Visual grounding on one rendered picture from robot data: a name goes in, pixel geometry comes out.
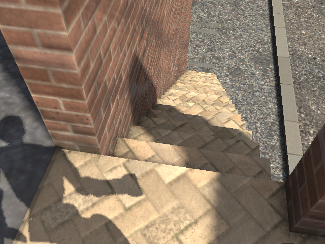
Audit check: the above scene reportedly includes stairs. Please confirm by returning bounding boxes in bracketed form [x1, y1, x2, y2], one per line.
[113, 70, 271, 180]

